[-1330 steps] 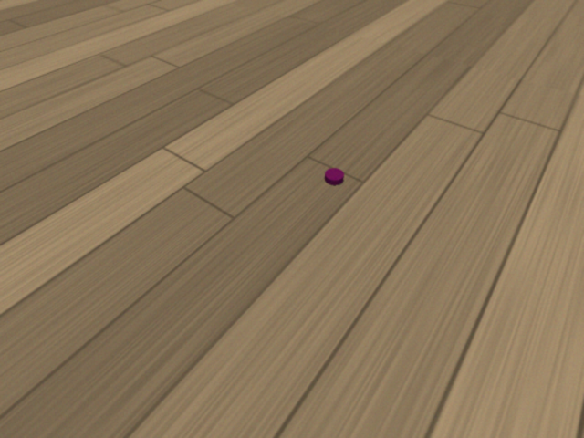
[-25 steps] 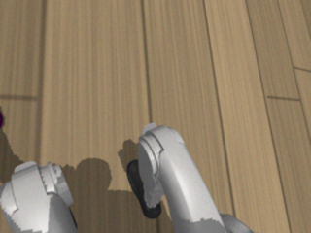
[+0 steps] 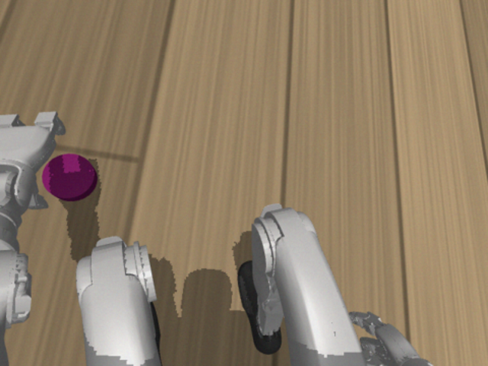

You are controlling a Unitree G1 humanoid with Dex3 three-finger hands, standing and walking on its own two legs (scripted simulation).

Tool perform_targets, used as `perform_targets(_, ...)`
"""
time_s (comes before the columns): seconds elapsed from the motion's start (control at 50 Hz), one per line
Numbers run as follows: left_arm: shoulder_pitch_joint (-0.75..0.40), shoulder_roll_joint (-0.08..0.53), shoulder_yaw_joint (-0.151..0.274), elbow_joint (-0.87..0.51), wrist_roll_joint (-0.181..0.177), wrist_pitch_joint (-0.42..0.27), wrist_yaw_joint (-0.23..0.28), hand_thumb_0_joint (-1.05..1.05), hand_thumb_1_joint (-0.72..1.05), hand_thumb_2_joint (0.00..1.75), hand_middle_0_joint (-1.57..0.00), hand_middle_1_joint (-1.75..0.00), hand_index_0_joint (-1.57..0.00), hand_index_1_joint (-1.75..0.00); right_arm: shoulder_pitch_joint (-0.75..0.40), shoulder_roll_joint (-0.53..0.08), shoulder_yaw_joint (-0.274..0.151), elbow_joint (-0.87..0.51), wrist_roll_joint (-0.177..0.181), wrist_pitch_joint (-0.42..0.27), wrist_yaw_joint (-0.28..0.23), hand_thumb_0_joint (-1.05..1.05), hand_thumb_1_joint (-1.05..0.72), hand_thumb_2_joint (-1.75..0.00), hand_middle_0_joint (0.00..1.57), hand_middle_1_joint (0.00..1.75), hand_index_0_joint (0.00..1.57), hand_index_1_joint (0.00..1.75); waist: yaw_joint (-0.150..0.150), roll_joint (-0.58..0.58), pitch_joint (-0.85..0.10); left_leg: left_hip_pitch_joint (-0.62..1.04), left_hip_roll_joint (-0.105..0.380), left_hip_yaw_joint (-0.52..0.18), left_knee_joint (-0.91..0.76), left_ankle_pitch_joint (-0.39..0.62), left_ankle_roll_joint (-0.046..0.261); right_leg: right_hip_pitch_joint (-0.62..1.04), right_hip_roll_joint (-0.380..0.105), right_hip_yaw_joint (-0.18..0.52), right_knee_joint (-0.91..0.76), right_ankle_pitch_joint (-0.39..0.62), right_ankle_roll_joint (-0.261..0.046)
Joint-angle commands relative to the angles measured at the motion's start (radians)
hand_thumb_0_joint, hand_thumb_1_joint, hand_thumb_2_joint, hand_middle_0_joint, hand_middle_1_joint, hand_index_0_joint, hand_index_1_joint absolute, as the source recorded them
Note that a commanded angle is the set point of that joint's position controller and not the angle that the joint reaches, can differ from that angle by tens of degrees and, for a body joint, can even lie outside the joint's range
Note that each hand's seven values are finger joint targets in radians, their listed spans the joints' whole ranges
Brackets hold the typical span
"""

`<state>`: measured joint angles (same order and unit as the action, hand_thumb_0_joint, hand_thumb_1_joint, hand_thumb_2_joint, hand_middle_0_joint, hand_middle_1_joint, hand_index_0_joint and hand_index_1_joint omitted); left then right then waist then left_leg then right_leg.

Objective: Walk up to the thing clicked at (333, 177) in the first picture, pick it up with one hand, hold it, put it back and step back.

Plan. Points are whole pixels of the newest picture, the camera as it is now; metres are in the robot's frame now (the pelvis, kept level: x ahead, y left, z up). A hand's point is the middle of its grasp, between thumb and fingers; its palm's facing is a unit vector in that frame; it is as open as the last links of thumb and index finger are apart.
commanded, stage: withdraw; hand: left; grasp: from above
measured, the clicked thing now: (71, 177) +0.49 +0.26 -0.32
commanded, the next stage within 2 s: home in 0.12 s
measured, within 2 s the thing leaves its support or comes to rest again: neither
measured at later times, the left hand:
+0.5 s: hand out of the picture +0.46 +0.30 -0.11, palm faces -0.37 -0.17 -0.92, open 12.3 cm
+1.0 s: hand out of the picture +0.27 +0.24 +0.10, palm faces -0.10 -0.85 -0.51, open 7.5 cm
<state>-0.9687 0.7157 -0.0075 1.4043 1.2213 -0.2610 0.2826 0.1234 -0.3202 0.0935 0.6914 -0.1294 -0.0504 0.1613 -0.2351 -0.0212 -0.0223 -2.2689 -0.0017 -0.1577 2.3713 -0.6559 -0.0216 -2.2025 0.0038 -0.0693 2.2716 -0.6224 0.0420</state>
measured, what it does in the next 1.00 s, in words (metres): rises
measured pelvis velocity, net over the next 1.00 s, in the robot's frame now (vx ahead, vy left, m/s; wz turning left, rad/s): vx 0.01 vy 0.00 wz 0.09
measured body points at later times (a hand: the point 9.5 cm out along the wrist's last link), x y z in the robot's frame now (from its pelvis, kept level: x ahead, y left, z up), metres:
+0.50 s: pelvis +0.02 +0.01 +0.02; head +0.24 +0.04 +0.41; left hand +0.47 +0.31 -0.06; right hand +0.07 -0.25 -0.11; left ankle +0.09 +0.13 -0.31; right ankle +0.12 -0.13 -0.31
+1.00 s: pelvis +0.01 +0.00 +0.20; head +0.14 +0.04 +0.63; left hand +0.27 +0.28 +0.14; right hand +0.25 -0.22 +0.12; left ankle +0.08 +0.13 -0.31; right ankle +0.12 -0.13 -0.31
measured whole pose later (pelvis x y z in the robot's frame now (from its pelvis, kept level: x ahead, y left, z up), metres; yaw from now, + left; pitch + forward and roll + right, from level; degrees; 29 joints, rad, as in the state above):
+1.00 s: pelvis +0.01 +0.00 +0.20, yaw +5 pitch +26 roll -5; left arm 0.01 0.36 0.01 0.26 0.25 0.22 0.05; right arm 0.06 -0.24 0.00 0.55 0.03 -0.07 -0.02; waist -0.05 0.02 -0.21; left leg -1.59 0.02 -0.09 1.73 -0.61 -0.01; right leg -1.54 -0.02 -0.05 1.66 -0.59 0.03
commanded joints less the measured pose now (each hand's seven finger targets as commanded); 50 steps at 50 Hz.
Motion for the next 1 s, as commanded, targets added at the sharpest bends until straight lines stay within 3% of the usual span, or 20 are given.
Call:
perform_targets(0.0, -0.341, 0.234, 0.058, 0.009, 0.068, -0.021, 0.149, 0.00, -0.51, 1.02, -0.07, -1.01, -0.07, -1.01, 0.205, -0.223, -0.056, 0.000, -0.019, 0.000, -0.026, 0.00, -0.89, -0.90, 0.20, 0.30, 0.20, 0.30, -0.062, 0.278, -0.586, 0.404, -0.017, 0.110, -0.210, 0.083, 0.040, 0.263, 0.042, -0.078, -0.206, 0.091, -0.082)
perform_targets(0.04, -0.394, 0.309, 0.111, -0.018, 0.092, -0.025, 0.205, 0.00, -0.50, 1.00, -0.07, -1.01, -0.07, -1.00, 0.218, -0.241, -0.057, 0.003, -0.030, -0.008, -0.030, 0.00, -0.89, -0.90, 0.20, 0.30, 0.20, 0.30, -0.051, 0.332, -0.628, 0.431, -0.018, 0.106, -0.217, 0.082, 0.036, 0.252, 0.040, -0.091, -0.191, 0.085, -0.084)
perform_targets(0.1, -0.360, 0.352, 0.158, -0.025, 0.109, 0.005, 0.268, 0.00, -0.51, 1.00, -0.07, -1.00, -0.07, -1.00, 0.210, -0.243, -0.064, 0.009, -0.044, -0.019, -0.026, 0.00, -0.89, -0.90, 0.20, 0.30, 0.20, 0.30, -0.029, 0.416, -0.681, 0.492, -0.011, 0.110, -0.221, 0.103, 0.027, 0.239, 0.036, -0.100, -0.153, 0.108, -0.088)
perform_targets(0.12, -0.352, 0.348, 0.170, -0.040, 0.103, 0.019, 0.281, 0.00, -0.50, 0.99, -0.07, -1.00, -0.07, -0.99, 0.211, -0.249, -0.072, 0.010, -0.046, -0.026, -0.023, 0.00, -0.89, -0.90, 0.20, 0.30, 0.20, 0.30, -0.038, 0.437, -0.695, 0.516, -0.011, 0.108, -0.224, 0.117, 0.025, 0.221, 0.033, -0.111, -0.133, 0.127, -0.084)
perform_targets(0.18, -0.316, 0.365, 0.202, -0.143, 0.073, 0.067, 0.302, 0.00, -0.50, 0.98, -0.07, -0.99, -0.08, -0.98, 0.204, -0.249, -0.096, -0.003, -0.038, -0.032, -0.018, 0.00, -0.89, -0.89, 0.20, 0.30, 0.20, 0.30, -0.012, 0.492, -0.827, 0.585, -0.009, 0.119, -0.222, 0.178, 0.023, 0.254, 0.028, -0.099, -0.119, 0.188, -0.087)
perform_targets(0.2, -0.321, 0.365, 0.201, -0.158, 0.059, 0.081, 0.300, 0.00, -0.50, 0.98, -0.07, -0.98, -0.08, -0.98, 0.202, -0.251, -0.104, 0.002, -0.035, -0.035, -0.014, 0.00, -0.89, -0.90, 0.20, 0.30, 0.20, 0.30, -0.019, 0.487, -0.809, 0.562, -0.010, 0.123, -0.223, 0.166, 0.026, 0.239, 0.023, -0.100, -0.121, 0.180, -0.085)
perform_targets(0.26, -0.273, 0.341, 0.182, -0.177, 0.014, 0.122, 0.253, 0.00, -0.26, 0.91, -0.24, -0.74, -0.22, -0.74, 0.230, -0.242, -0.119, 0.019, -0.024, -0.041, -0.006, 0.00, -0.88, -0.90, 0.20, 0.30, 0.20, 0.30, -0.004, 0.448, -0.819, 0.546, -0.009, 0.130, -0.229, 0.160, 0.035, 0.261, 0.024, -0.086, -0.154, 0.186, -0.087)
perform_targets(0.3, -0.231, 0.331, 0.187, -0.243, -0.045, 0.142, 0.209, 0.00, -0.14, 0.88, -0.24, -0.61, -0.21, -0.64, 0.250, -0.242, -0.143, 0.016, -0.010, -0.040, -0.004, 0.00, -0.88, -0.90, 0.20, 0.30, 0.20, 0.30, 0.031, 0.433, -0.874, 0.564, -0.009, 0.134, -0.258, 0.163, 0.040, 0.309, 0.023, -0.076, -0.188, 0.185, -0.086)
perform_targets(0.4, -0.022, 0.178, 0.132, -0.384, -0.212, 0.187, 0.049, 0.00, 0.12, 0.80, -0.20, -0.46, -0.19, -0.47, 0.286, -0.220, -0.180, 0.016, 0.037, -0.020, 0.002, 0.00, -0.89, -0.90, 0.20, 0.30, 0.20, 0.30, 0.084, 0.348, -0.919, 0.598, -0.014, 0.135, -0.347, 0.201, 0.044, 0.442, 0.025, -0.061, -0.267, 0.214, -0.081)
perform_targets(0.44, 0.067, 0.127, 0.106, -0.535, -0.290, 0.211, -0.020, 0.00, 0.28, 0.83, -0.21, -0.43, -0.19, -0.44, 0.276, -0.214, -0.194, -0.022, 0.064, -0.002, -0.006, 0.00, -0.89, -0.90, 0.20, 0.30, 0.20, 0.30, 0.084, 0.278, -0.901, 0.604, -0.012, 0.127, -0.390, 0.195, 0.051, 0.499, 0.027, -0.055, -0.326, 0.218, -0.077)
perform_targets(0.48, 0.231, 0.051, 0.088, -0.560, -0.376, 0.241, -0.089, 0.00, 0.44, 0.87, -0.21, -0.40, -0.20, -0.41, 0.252, -0.212, -0.194, -0.047, 0.082, 0.012, -0.017, 0.00, -0.89, -0.90, 0.20, 0.30, 0.20, 0.30, 0.082, 0.159, -0.767, 0.553, -0.015, 0.119, -0.428, 0.163, 0.058, 0.517, 0.026, -0.050, -0.385, 0.200, -0.072)
perform_targets(0.52, 0.242, 0.064, 0.118, -0.737, -0.460, 0.244, -0.143, 0.00, 0.60, 0.87, -0.20, -0.35, -0.20, -0.36, 0.228, -0.205, -0.196, -0.077, 0.095, 0.019, -0.035, 0.00, -0.90, -0.90, 0.20, 0.30, 0.20, 0.30, 0.102, 0.132, -0.775, 0.563, -0.014, 0.115, -0.456, 0.164, 0.061, 0.569, 0.026, -0.037, -0.425, 0.201, -0.075)
perform_targets(0.58, 0.358, 0.005, 0.101, -0.885, -0.560, 0.248, -0.206, 0.00, 0.84, 0.90, -0.20, -0.30, -0.20, -0.30, 0.181, -0.172, -0.192, -0.114, 0.107, 0.018, -0.062, 0.00, -0.90, -0.90, 0.20, 0.30, 0.20, 0.30, 0.119, 0.077, -0.752, 0.582, -0.010, 0.121, -0.499, 0.161, 0.066, 0.645, 0.022, -0.016, -0.487, 0.199, -0.070)
perform_targets(0.64, 0.409, 0.006, 0.151, -1.036, -0.635, 0.246, -0.212, 0.00, 0.90, 0.90, -0.20, -0.30, -0.20, -0.30, 0.130, -0.150, -0.201, -0.145, 0.120, 0.011, -0.085, 0.00, -0.90, -0.90, 0.20, 0.30, 0.20, 0.30, 0.157, 0.107, -0.763, 0.660, -0.008, 0.120, -0.566, 0.115, 0.060, 0.677, 0.011, 0.004, -0.550, 0.144, -0.072)
perform_targets(0.68, 0.448, -0.052, 0.128, -1.084, -0.671, 0.250, -0.214, 0.00, 0.90, 0.90, -0.20, -0.30, -0.20, -0.30, 0.094, -0.144, -0.199, -0.161, 0.128, 0.007, -0.099, 0.00, -0.90, -0.90, 0.20, 0.30, 0.20, 0.30, 0.157, 0.161, -0.707, 0.733, -0.002, 0.092, -0.639, 0.064, 0.048, 0.631, 0.006, 0.003, -0.569, 0.095, -0.078)
perform_targets(0.76, 0.559, -0.087, 0.133, -1.186, -0.724, 0.296, -0.197, 0.00, 0.90, 0.90, -0.20, -0.30, -0.20, -0.30, 0.039, -0.129, -0.192, -0.196, 0.145, -0.005, -0.130, 0.00, -0.90, -0.90, 0.20, 0.30, 0.20, 0.30, 0.179, 0.219, -0.695, 0.875, 0.015, 0.060, -0.796, -0.045, 0.041, 0.685, 0.007, 0.003, -0.637, 0.040, -0.070)
perform_targets(0.82, 0.637, -0.172, 0.084, -1.290, -0.829, 0.355, -0.210, 0.00, 0.90, 0.90, -0.20, -0.30, -0.20, -0.30, 0.004, -0.121, -0.185, -0.217, 0.154, -0.025, -0.154, 0.00, -0.90, -0.90, 0.20, 0.30, 0.20, 0.30, 0.158, 0.214, -0.655, 0.949, 0.014, 0.044, -0.881, -0.084, 0.041, 0.738, 0.006, 0.003, -0.715, 0.016, -0.065)
perform_targets(0.84, 0.694, -0.167, 0.105, -1.287, -0.857, 0.381, -0.209, 0.00, 0.90, 0.90, -0.20, -0.30, -0.20, -0.30, 0.002, -0.124, -0.186, -0.220, 0.156, -0.030, -0.166, 0.00, -0.90, -0.90, 0.20, 0.30, 0.20, 0.30, 0.166, 0.193, -0.656, 0.993, 0.015, 0.044, -0.907, -0.080, 0.039, 0.764, 0.006, 0.006, -0.746, 0.016, -0.063)
perform_targets(0.9, 0.784, -0.202, 0.074, -1.340, -0.948, 0.436, -0.213, 0.00, 0.90, 0.90, -0.20, -0.30, -0.20, -0.30, -0.024, -0.108, -0.167, -0.243, 0.164, -0.050, -0.192, 0.00, -0.90, -0.90, 0.20, 0.30, 0.20, 0.30, 0.149, 0.163, -0.584, 1.031, 0.014, 0.036, -0.973, -0.113, 0.043, 0.824, 0.008, 0.012, -0.827, -0.013, -0.057)
perform_targets(0.98, 0.878, -0.221, 0.095, -1.423, -1.058, 0.482, -0.201, 0.00, 0.90, 0.90, -0.20, -0.30, -0.20, -0.30, -0.020, -0.075, -0.149, -0.259, 0.168, -0.077, -0.220, 0.00, -0.90, -0.90, 0.20, 0.30, 0.20, 0.30, 0.147, 0.155, -0.534, 1.114, 0.007, 0.062, -1.046, -0.075, 0.045, 0.949, 0.005, 0.035, -0.942, -0.008, -0.059)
